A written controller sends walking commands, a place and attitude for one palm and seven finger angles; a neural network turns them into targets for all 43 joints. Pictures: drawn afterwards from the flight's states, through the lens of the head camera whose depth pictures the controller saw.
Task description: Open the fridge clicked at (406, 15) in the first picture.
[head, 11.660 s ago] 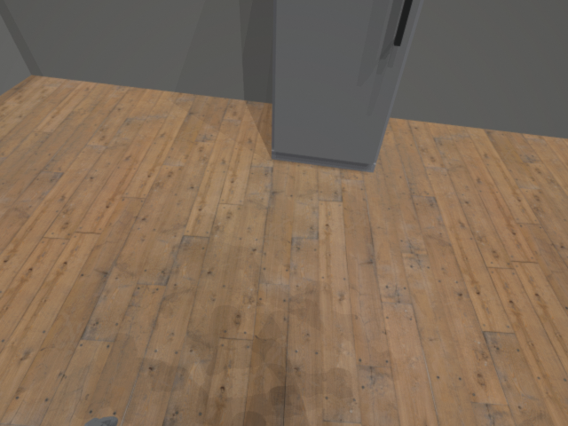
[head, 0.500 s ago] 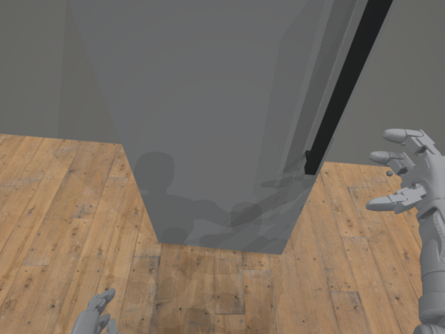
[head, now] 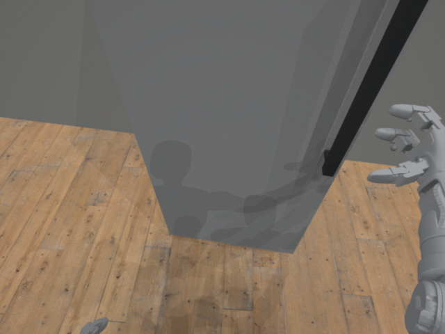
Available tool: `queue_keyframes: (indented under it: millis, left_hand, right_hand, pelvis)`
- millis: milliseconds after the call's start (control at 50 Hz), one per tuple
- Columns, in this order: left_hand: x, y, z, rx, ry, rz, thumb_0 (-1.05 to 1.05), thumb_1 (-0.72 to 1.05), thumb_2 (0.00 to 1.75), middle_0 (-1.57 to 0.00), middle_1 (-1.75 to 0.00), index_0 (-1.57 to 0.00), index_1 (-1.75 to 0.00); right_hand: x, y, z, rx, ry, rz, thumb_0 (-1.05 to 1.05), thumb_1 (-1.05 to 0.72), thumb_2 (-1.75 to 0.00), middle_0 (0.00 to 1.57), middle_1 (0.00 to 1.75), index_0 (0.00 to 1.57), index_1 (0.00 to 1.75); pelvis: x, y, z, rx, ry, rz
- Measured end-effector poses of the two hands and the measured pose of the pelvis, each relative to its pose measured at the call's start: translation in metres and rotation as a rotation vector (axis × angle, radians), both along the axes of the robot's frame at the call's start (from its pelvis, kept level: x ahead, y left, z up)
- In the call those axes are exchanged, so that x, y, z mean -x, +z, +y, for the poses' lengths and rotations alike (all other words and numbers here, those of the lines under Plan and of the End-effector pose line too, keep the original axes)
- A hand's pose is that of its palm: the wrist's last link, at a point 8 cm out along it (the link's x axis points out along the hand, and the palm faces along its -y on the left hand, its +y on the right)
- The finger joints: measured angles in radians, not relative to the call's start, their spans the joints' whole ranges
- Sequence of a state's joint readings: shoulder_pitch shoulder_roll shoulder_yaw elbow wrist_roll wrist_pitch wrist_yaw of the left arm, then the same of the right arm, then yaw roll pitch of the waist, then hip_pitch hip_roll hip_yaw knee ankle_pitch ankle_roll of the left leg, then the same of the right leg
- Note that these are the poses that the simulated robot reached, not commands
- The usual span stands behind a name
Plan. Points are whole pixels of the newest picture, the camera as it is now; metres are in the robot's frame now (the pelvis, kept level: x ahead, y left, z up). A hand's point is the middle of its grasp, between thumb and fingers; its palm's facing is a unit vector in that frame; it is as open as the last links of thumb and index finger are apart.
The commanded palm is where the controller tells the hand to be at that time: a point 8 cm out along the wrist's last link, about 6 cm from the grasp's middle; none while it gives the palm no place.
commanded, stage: move the hooked fingers beside the handle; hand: right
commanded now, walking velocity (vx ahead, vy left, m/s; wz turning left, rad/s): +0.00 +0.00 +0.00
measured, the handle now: (372, 69) +0.51 -0.18 +0.23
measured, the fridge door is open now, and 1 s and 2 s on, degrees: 0 0 0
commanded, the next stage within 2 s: feel for the door with the fingertips in 1.04 s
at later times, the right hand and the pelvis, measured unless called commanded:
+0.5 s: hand (389, 143) +0.45 -0.24 +0.12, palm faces +0.07 +1.00 +0.01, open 13.9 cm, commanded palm +0.42 -0.29 +0.13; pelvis +0.01 +0.00 +0.00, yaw +1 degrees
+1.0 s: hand (390, 145) +0.43 -0.23 +0.13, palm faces +0.04 +1.00 +0.01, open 14.0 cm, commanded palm +0.41 -0.28 +0.12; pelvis +0.00 +0.00 -0.01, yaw +0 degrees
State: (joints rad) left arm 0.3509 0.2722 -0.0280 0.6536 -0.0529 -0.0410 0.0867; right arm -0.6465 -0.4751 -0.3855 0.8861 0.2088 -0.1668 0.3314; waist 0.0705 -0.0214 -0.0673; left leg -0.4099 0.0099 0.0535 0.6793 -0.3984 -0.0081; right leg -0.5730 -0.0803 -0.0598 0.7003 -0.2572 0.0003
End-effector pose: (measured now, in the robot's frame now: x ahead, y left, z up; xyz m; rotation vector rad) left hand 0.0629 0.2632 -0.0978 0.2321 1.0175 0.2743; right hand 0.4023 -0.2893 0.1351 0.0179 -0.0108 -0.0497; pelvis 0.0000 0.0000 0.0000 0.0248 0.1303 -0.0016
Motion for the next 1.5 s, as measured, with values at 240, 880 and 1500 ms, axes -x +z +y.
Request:
queue_keyframes:
  millis: [240, 880, 1500]
  left_hand:
    - [0.02, -0.005, 0.007, -0.022, 0.029, 0.101, 0.01, 0.9, 0.9, -0.2, -0.3, -0.2, -0.3]
    - [-0.015, -0.001, -0.002, -0.001, -0.009, 0.004, 0.01, 0.9, 0.9, -0.2, -0.3, -0.2, -0.3]
    - [0.024, -0.01, 0.002, 0.024, 0.052, 0.093, 0.01, 0.9, 0.9, -0.2, -0.3, -0.2, -0.3]
  right_hand:
    - [-0.024, -0.003, 0.001, 0.004, 0.002, -0.013, -0.01, 0.5, -0.3, 0.3, 1.2, 0.3, 1.2]
    - [-0.007, -0.009, -0.005, 0.01, -0.022, -0.016, -0.01, 0.5, -0.3, 0.3, 1.2, 0.3, 1.2]
    - [-0.025, -0.015, 0.035, 0.002, 0.012, 0.016, -0.01, 0.5, -0.3, 0.3, 1.2, 0.3, 1.2]
  pelvis:
    - [-0.001, -0.004, 0.0, -0.007, -0.002, 0.036]
    - [-0.002, -0.006, -0.002, -0.009, 0.0, 0.028]
    - [-0.004, -0.006, 0.0, -0.004, 0.011, 0.036]
